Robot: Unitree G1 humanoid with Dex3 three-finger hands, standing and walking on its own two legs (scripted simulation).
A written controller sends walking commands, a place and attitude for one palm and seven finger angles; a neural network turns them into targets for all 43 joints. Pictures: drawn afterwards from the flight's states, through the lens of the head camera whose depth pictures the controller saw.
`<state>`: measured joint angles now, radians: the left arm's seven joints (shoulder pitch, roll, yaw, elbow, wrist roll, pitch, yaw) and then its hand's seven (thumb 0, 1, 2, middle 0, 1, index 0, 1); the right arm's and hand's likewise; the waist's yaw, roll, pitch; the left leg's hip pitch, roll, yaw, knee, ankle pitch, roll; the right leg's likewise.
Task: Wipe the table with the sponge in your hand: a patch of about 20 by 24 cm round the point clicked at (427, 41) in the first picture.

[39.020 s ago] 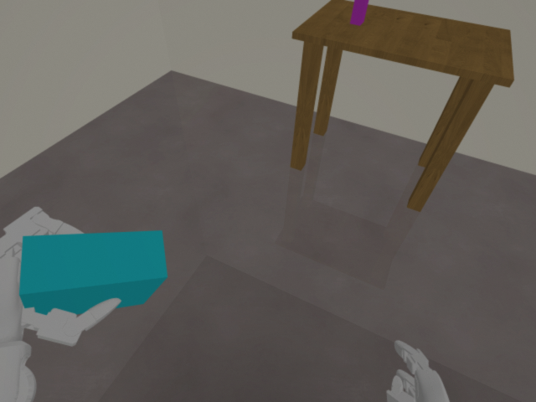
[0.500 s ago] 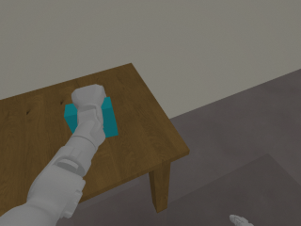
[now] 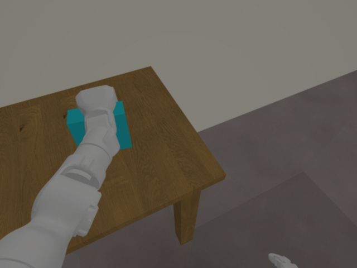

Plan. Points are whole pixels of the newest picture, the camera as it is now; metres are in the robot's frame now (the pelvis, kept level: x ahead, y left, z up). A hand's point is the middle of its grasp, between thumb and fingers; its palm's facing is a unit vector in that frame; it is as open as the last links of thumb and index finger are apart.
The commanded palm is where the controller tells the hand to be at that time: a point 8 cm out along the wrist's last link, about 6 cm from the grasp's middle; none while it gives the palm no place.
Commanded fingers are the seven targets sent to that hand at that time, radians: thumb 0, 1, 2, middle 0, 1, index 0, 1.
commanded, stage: wipe forward along the third lane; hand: left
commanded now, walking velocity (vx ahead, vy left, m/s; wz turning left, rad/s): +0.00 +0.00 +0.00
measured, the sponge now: (104, 135) +0.45 +0.20 +0.02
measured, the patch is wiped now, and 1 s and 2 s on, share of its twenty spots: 0.95 1.00 1.00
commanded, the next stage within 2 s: wipe back along the third lane in 0.10 s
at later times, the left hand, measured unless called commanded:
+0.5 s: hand (100, 112) +0.48 +0.20 +0.08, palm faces -0.01 -0.03 -1.00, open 9.8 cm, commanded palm +0.44 +0.19 +0.11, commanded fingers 0.00 0.10 1.30 -1.20 -1.60 -1.20 -1.60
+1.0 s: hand (106, 126) +0.43 +0.18 +0.08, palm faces +0.02 -0.05 -1.00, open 9.8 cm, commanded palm +0.39 +0.17 +0.11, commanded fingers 0.00 0.10 1.30 -1.20 -1.60 -1.20 -1.60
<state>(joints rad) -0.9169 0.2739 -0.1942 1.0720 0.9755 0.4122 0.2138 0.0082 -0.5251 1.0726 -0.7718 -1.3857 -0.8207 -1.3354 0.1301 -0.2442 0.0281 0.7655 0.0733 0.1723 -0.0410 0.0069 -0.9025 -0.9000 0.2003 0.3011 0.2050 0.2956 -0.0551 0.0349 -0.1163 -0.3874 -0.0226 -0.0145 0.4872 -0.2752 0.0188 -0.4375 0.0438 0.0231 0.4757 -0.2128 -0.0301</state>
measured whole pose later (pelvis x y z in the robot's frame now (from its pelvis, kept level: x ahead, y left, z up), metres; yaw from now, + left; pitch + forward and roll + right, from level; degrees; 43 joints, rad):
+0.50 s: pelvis +0.02 +0.01 +0.00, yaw -1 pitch +12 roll -1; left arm -0.88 0.28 -0.23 1.06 0.93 0.39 0.28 0.00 -0.48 1.07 -0.72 -1.44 -0.76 -1.40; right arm 0.27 -0.25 -0.02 0.84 0.07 0.16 0.00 0.01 -0.90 -0.90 0.20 0.30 0.20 0.30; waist -0.04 0.06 -0.16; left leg -0.39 -0.02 -0.01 0.50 -0.31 0.03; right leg -0.43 0.05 0.03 0.46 -0.23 -0.02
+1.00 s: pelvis +0.03 +0.01 +0.00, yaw +1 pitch +7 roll -1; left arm -0.68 0.15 -0.39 0.72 0.96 0.58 0.20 -0.02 -0.47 1.06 -0.71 -1.44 -0.74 -1.41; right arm 0.00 -0.23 0.02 0.70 0.08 0.27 0.03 0.01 -0.90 -0.90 0.20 0.30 0.20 0.30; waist 0.04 0.05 -0.14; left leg -0.28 -0.04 -0.04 0.48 -0.32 0.03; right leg -0.32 0.03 0.00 0.46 -0.26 -0.02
